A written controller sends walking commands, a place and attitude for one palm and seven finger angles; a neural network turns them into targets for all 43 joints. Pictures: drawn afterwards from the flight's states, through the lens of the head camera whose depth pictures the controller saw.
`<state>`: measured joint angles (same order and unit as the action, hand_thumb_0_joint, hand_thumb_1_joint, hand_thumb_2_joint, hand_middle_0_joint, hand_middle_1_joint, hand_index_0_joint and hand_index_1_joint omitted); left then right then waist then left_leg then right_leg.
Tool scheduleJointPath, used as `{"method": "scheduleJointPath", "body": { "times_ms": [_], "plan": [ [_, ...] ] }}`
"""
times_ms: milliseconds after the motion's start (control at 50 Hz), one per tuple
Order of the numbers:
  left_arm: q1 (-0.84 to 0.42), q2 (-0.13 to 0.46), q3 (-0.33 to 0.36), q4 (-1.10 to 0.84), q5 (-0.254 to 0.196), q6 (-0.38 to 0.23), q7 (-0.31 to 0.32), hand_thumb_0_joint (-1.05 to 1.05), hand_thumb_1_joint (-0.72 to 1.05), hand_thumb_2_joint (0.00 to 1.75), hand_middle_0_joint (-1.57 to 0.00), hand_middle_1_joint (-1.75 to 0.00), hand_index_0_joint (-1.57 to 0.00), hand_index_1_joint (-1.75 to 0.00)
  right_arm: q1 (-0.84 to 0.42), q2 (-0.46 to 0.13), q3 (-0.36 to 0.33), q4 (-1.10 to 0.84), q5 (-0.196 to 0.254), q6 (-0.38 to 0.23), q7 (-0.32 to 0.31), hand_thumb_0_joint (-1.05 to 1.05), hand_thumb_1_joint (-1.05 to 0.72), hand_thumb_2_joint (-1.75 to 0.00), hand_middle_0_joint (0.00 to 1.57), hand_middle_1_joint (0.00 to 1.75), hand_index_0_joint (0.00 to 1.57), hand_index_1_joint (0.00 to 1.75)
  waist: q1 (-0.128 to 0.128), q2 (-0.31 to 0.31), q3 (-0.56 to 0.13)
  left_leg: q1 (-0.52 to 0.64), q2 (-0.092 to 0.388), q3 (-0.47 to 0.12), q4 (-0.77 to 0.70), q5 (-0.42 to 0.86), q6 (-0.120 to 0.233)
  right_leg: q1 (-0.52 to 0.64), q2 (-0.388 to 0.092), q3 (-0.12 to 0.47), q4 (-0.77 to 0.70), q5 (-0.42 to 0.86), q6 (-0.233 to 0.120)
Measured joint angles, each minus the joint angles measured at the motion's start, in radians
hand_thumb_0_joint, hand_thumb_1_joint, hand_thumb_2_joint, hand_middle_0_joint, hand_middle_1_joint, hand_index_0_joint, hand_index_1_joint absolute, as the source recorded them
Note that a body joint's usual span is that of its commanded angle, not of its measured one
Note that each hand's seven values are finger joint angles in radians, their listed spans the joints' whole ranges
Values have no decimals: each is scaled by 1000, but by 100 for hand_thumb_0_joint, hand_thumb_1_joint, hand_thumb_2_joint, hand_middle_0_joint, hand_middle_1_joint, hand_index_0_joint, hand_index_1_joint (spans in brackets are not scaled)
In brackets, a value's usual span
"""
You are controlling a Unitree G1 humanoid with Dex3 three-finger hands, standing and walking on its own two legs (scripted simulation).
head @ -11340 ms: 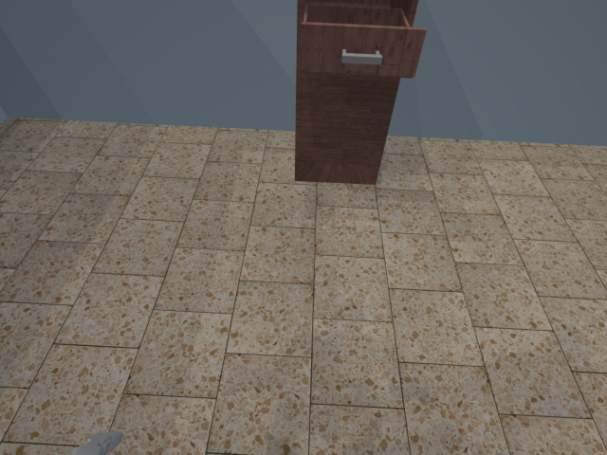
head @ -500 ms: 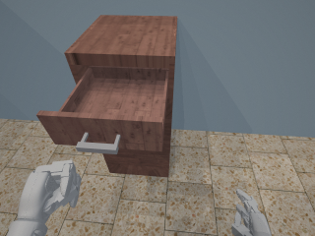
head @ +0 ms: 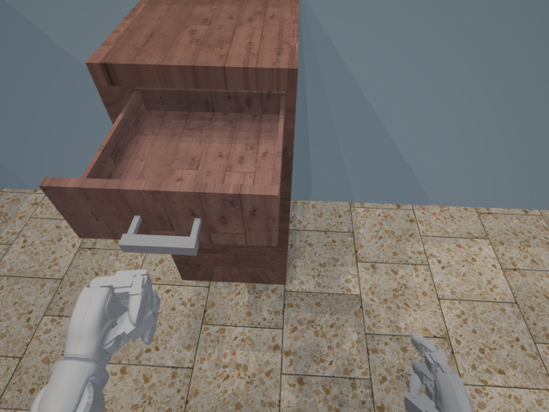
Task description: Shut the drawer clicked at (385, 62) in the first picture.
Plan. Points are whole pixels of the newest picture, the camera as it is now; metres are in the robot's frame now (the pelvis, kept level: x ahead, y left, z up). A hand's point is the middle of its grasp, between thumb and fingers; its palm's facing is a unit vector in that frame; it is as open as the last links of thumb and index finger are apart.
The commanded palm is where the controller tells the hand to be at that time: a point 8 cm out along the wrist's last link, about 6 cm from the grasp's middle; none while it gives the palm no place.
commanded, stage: bring the fist close to the handle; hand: left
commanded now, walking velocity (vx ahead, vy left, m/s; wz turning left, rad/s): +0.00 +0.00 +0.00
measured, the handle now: (163, 233) +0.37 +0.21 +0.03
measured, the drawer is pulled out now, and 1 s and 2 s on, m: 0.28 0.28 0.20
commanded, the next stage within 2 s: push the drawer shut in 0.90 s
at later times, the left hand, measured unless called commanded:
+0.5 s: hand (170, 300) +0.26 +0.17 +0.04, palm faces +0.02 -1.00 -0.05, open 3.3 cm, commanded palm +0.24 +0.23 +0.04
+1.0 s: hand (172, 296) +0.27 +0.17 +0.03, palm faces +0.01 -1.00 -0.04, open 3.3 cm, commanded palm +0.25 +0.23 +0.04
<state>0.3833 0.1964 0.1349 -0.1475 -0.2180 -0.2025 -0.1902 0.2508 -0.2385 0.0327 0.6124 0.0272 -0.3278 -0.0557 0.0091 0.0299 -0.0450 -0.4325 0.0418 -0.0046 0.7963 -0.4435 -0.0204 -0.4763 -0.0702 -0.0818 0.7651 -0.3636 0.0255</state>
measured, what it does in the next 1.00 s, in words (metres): stands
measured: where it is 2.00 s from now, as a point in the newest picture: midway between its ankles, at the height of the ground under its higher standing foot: outside the picture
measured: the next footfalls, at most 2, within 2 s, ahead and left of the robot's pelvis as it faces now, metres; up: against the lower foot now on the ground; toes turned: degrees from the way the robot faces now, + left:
none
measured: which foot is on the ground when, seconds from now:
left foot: down 0.00-1.00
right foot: down 0.00-1.00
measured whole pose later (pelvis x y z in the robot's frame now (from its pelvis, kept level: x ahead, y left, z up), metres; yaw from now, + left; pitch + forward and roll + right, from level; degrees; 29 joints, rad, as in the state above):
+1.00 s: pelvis -0.01 -0.01 -0.02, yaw +0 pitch +11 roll -1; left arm 0.15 0.20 0.17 0.14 -0.23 -0.34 -0.20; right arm 0.24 -0.25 0.00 0.57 0.02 -0.19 -0.05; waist -0.02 0.02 -0.09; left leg -0.66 0.05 -0.01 0.96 -0.50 -0.03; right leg -0.71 -0.07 -0.07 0.93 -0.42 0.02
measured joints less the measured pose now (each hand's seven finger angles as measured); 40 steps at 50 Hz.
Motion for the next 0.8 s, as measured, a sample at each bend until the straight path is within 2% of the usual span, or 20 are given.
{"method": "scheduleJointPath", "body": {
  "times_ms": [140,480,620,800],
  "plan": [
    [-36,-7,9,49,5,-49,28,2,90,90,-139,-160,-140,-160,7,7,-7,-4,-8,23,10,1,-91,-89,20,30,20,30,-9,-7,-13,-45,-2,9,29,-13,3,-51,-3,11,33,-11,3],
    [-174,-12,2,205,22,-139,28,2,90,90,-140,-160,-140,-160,-18,5,-16,-21,-16,84,22,1,-91,-89,20,30,20,30,-18,-13,-30,-194,-4,3,145,-51,1,-200,-9,14,148,-48,0],
    [-236,2,20,275,20,-130,15,2,90,90,-139,-160,-140,-160,-22,5,-17,-27,-13,122,22,1,-91,-89,20,30,20,30,-25,-12,-34,-237,1,2,178,-60,-3,-246,-5,16,184,-58,-6],
    [-232,21,65,287,-17,-143,-4,2,90,90,-139,-160,-140,-160,-2,-4,-21,-30,-4,143,17,1,-91,-89,20,30,20,30,-27,-5,-48,-225,6,-3,161,-54,-9,-233,1,11,168,-54,-10]
  ]
}}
